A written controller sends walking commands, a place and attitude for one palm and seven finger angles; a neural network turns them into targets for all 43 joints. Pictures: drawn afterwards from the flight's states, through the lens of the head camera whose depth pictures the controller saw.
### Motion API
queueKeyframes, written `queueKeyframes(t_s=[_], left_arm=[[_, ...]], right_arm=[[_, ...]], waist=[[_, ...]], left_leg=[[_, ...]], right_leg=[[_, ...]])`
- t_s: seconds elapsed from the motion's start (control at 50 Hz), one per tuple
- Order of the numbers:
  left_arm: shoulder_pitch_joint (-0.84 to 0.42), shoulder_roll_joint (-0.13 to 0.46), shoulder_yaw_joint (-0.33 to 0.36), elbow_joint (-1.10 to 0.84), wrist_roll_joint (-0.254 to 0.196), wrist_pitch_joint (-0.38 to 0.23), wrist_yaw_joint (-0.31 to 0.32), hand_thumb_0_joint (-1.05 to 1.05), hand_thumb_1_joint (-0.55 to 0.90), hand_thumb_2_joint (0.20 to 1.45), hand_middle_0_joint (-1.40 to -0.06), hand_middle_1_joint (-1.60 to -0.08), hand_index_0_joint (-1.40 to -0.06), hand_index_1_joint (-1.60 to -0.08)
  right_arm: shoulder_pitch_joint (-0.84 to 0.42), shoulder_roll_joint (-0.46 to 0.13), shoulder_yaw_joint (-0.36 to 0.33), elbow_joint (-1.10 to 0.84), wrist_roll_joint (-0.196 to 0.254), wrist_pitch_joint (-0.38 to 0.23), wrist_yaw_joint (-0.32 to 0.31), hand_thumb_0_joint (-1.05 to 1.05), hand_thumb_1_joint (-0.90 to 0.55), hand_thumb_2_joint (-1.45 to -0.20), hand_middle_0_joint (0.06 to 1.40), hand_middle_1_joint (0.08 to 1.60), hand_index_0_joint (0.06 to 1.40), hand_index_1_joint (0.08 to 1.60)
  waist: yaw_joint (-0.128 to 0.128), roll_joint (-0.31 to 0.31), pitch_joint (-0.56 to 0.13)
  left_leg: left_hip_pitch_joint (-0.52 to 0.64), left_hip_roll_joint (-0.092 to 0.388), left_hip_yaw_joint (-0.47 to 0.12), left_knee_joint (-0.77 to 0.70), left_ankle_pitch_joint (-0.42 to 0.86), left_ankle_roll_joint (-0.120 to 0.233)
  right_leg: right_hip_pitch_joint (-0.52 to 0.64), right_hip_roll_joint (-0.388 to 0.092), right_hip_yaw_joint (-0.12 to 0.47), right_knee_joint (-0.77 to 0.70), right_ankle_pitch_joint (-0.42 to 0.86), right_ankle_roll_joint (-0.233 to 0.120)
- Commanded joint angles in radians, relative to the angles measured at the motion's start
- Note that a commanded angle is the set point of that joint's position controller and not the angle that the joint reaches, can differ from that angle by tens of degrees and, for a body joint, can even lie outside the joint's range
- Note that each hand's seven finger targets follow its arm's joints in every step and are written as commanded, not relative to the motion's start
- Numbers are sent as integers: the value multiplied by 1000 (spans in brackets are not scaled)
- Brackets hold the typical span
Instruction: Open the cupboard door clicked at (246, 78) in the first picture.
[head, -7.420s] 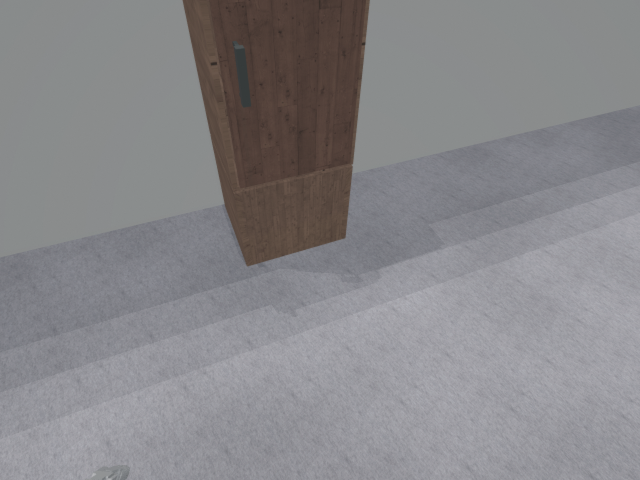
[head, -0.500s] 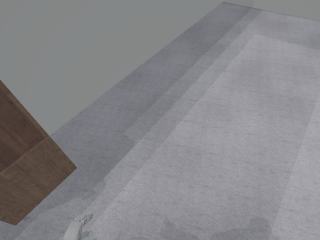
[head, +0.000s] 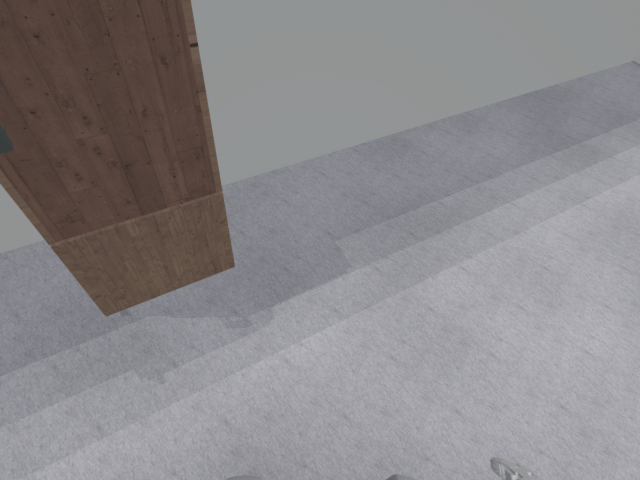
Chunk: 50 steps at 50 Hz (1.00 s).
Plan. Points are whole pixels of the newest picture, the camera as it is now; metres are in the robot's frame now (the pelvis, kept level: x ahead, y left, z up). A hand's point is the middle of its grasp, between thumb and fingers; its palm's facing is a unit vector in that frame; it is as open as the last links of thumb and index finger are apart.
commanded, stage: turn to face it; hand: left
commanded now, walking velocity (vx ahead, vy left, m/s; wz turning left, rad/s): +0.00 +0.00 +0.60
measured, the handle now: out of the picture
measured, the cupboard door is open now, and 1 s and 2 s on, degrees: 0 0 0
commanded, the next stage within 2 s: take the last steps up to it in 0.80 s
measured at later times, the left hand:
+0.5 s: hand out of the picture +0.07 +0.18 -0.12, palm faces +0.27 -0.91 -0.31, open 7.4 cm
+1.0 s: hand out of the picture -0.14 +0.18 -0.17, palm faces +0.54 -0.80 -0.24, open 7.4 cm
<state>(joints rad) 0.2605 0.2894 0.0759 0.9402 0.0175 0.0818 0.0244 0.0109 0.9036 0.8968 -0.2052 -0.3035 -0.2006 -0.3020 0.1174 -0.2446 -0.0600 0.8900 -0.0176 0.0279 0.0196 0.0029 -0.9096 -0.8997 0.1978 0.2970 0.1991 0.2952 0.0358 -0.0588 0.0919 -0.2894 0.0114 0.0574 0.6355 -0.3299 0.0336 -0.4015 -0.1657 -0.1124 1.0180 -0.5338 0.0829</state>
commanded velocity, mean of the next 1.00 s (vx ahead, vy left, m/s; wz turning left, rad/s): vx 0.04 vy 0.00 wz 0.41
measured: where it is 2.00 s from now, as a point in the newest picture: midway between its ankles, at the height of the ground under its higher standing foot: outside the picture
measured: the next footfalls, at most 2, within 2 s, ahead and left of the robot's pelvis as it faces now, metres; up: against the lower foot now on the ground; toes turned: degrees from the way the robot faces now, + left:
right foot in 0.42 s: +0.07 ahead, -0.14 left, +0.00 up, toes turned +13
left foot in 0.88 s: -0.05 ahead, +0.10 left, +0.00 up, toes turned +32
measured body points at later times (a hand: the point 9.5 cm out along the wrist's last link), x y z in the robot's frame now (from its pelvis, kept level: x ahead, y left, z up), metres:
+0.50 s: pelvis +0.00 -0.04 +0.01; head +0.03 -0.07 +0.45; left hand +0.05 +0.23 -0.10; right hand +0.11 -0.28 -0.16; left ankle -0.02 +0.09 -0.68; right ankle +0.03 -0.15 -0.73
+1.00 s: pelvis -0.03 -0.01 +0.01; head -0.03 +0.03 +0.45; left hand -0.16 +0.22 -0.16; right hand +0.19 -0.16 -0.12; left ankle -0.08 +0.08 -0.73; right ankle +0.02 -0.15 -0.67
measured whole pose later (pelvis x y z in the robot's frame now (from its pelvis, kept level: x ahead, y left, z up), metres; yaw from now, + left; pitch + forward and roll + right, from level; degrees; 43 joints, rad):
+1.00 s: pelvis -0.03 -0.01 +0.01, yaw +29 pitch -2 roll -1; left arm 0.29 0.26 0.06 1.01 0.02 0.07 0.03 0.01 0.90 0.90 -0.20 -0.30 -0.20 -0.30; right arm 0.13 -0.20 -0.03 0.94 -0.03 0.02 0.00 0.00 -0.91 -0.90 0.20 0.30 0.20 0.30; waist 0.05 -0.05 0.07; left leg -0.22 0.01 0.06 0.56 -0.32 0.03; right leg -0.38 -0.12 -0.08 0.98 -0.50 0.06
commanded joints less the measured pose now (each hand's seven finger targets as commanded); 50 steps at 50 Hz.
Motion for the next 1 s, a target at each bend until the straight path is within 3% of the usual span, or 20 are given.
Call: queueKeyframes(t_s=[0.0,0.06,0.24,0.34,0.36,0.38,0.4,0.42,0.44,0.46,0.52,0.62,0.76,0.82,0.84,0.86,0.88,0.9,0.94,0.98], left_arm=[[-85,72,18,-112,0,-44,-15,0,900,900,-200,-300,-200,-300],[-51,75,17,-93,0,-44,-16,0,900,900,-200,-300,-200,-300],[-154,48,8,-158,-8,-53,-2,0,900,900,-200,-300,-200,-300],[-63,46,6,-147,-19,-69,5,0,900,900,-200,-300,-200,-300],[-30,62,10,-138,-18,-77,7,0,900,900,-200,-300,-200,-300],[11,117,21,-133,-9,-89,13,0,900,900,-200,-300,-200,-300],[12,211,38,-140,8,-94,19,0,900,900,-200,-300,-200,-300],[7,203,29,-148,0,-86,21,0,900,900,-200,-300,-200,-300],[-62,149,20,-161,0,-88,21,0,900,900,-200,-300,-200,-300],[-116,126,19,-169,-3,-86,23,0,900,900,-200,-300,-200,-300],[-124,66,-4,-164,-4,-94,12,0,900,900,-200,-300,-200,-300],[-27,85,3,-121,3,-93,13,0,900,900,-200,-300,-200,-300],[46,129,21,-59,18,-86,9,0,900,900,-200,-300,-200,-300],[17,130,24,-43,6,-80,9,0,900,900,-200,-300,-200,-300],[18,103,17,-44,-6,-73,7,0,900,900,-200,-300,-200,-300],[37,34,3,-68,-13,-66,2,0,900,900,-200,-300,-200,-300],[-5,4,-16,-81,-9,-57,6,0,900,900,-200,-300,-200,-300],[-20,22,-11,-77,-6,-52,6,0,900,900,-200,-300,-200,-300],[-49,21,-7,-33,4,-50,-5,0,900,900,-200,-300,-200,-300],[-24,19,-9,-3,9,-60,-23,0,900,900,-200,-300,-200,-300]], right_arm=[[38,-200,-41,-50,-3,-13,-27,0,-900,-900,200,300,200,300],[41,-191,-37,-57,3,-17,-26,0,-900,-900,200,300,200,300],[115,-193,-55,-46,-7,-6,-25,0,-900,-900,200,300,200,300],[69,-186,-61,-56,-5,2,-22,0,-900,-900,200,300,200,300],[56,-173,-60,-62,2,2,-20,0,-900,-900,200,300,200,300],[75,-122,-52,-66,11,1,-15,0,-900,-900,200,300,200,300],[96,-55,-42,-88,13,0,-14,0,-900,-900,200,300,200,300],[73,-122,-57,-87,-1,7,-16,0,-900,-900,200,300,200,300],[90,-117,-62,-71,-4,16,-9,0,-900,-900,200,300,200,300],[107,-106,-64,-48,-3,27,-5,0,-900,-900,200,300,200,300],[131,-90,-55,-8,-7,36,10,0,-900,-900,200,300,200,300],[72,-76,-42,-8,-4,40,8,0,-900,-900,200,300,200,300],[-3,-40,-13,-17,11,15,-1,0,-900,-900,200,300,200,300],[89,-54,-8,12,10,-3,-8,0,-900,-900,200,300,200,300],[130,-102,-18,25,7,-15,-8,0,-900,-900,200,300,200,300],[151,-201,-40,21,0,-22,-12,0,-900,-900,200,300,200,300],[185,-245,-46,27,3,-13,-23,0,-900,-900,200,300,200,300],[169,-219,-35,32,-8,-9,-26,0,-900,-900,200,300,200,300],[117,-154,-16,37,-10,-22,-43,0,-900,-900,200,300,200,300],[107,-122,-5,36,-6,-34,-43,0,-900,-900,200,300,200,300]], waist=[[-54,248,-90],[-41,213,-110],[-80,210,-122],[-35,228,-165],[-10,191,-173],[6,34,-203],[6,-267,-186],[6,-174,-168],[-35,-97,-130],[-57,-130,-108],[-69,-118,-39],[-26,-129,-37],[17,-168,-100],[-37,-126,-147],[-63,-3,-178],[-71,302,-199],[-90,371,-190],[-84,262,-170],[-69,312,-102],[-58,250,-63]], left_leg=[[127,224,-275,-296,478,102],[127,188,-258,-315,430,95],[160,201,-443,-284,423,150],[53,142,-469,-199,495,110],[-26,114,-459,-153,439,78],[-174,39,-388,-32,216,13],[-359,-119,-162,228,-216,-79],[-312,-70,-179,413,-271,-74],[-297,-46,-193,511,-194,-73],[-288,-31,-175,557,-158,-76],[-287,-8,-115,620,-16,-99],[-271,14,-74,501,-26,-116],[-113,0,13,135,-140,-95],[77,-6,31,-148,68,-76],[222,49,-23,-266,223,-59],[358,288,-323,-295,510,27],[292,395,-392,-297,759,130],[224,393,-331,-299,564,171],[204,289,-310,-354,354,130],[188,249,-268,-391,204,114]], right_leg=[[-174,24,94,172,122,9],[-141,44,96,129,178,19],[-97,100,121,-126,97,16],[150,156,99,-427,197,-7],[266,140,104,-567,295,-9],[438,3,227,-709,317,-39],[492,-293,518,-763,410,-156],[330,-349,496,-750,472,-228],[258,-277,390,-751,425,-228],[218,-234,352,-752,395,-202],[190,-128,157,-723,472,-165],[250,-148,109,-720,500,-183],[328,-184,81,-615,770,-215],[273,-156,19,-498,729,-149],[175,-116,-25,-376,603,-98],[-70,11,-66,-188,163,-23],[-101,47,18,-70,-124,-10],[-63,33,54,11,-96,-28],[-141,44,80,78,26,-27],[-158,47,77,114,118,-29]])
